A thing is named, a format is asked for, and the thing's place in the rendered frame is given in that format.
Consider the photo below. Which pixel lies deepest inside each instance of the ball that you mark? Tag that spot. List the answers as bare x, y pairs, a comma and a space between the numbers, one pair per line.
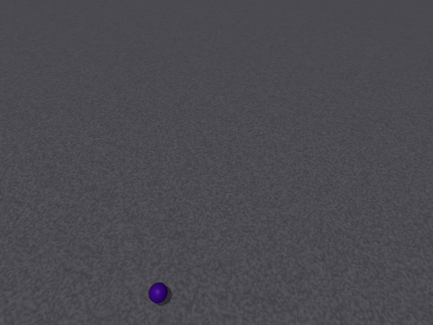
158, 292

